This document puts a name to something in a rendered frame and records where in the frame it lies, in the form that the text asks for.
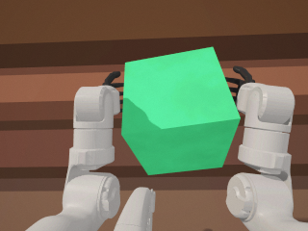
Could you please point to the robot left hand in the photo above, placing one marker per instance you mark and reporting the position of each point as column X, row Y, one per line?
column 108, row 82

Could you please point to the robot right upper arm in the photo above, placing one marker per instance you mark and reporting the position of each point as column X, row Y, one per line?
column 262, row 203

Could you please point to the robot right hand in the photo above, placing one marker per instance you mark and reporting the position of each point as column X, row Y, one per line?
column 247, row 79

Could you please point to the robot left forearm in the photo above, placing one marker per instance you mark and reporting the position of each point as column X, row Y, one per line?
column 93, row 123

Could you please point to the carton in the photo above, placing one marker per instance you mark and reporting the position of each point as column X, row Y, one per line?
column 178, row 113

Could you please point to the left robot thigh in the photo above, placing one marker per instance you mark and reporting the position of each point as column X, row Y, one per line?
column 134, row 215

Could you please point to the robot left upper arm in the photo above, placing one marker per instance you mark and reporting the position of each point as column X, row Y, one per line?
column 89, row 199

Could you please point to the robot right forearm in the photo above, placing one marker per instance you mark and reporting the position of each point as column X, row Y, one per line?
column 268, row 113

